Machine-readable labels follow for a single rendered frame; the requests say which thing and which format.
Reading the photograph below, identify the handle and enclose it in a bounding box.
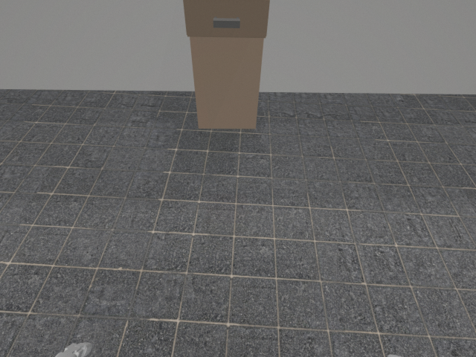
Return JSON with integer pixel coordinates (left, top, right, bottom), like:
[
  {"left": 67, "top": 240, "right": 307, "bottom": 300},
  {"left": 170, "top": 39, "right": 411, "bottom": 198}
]
[{"left": 213, "top": 16, "right": 240, "bottom": 28}]

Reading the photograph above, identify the left robot hand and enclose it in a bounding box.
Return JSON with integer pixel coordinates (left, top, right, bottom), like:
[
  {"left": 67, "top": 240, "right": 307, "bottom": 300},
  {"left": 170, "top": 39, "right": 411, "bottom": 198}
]
[{"left": 55, "top": 342, "right": 92, "bottom": 357}]

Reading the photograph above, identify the drawer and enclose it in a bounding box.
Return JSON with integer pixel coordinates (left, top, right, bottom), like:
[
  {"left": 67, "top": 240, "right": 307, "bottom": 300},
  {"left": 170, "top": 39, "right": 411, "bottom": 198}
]
[{"left": 183, "top": 0, "right": 270, "bottom": 38}]

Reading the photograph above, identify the cabinet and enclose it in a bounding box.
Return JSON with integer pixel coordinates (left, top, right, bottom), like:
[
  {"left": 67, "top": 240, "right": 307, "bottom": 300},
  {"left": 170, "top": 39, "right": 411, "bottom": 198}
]
[{"left": 190, "top": 36, "right": 264, "bottom": 129}]

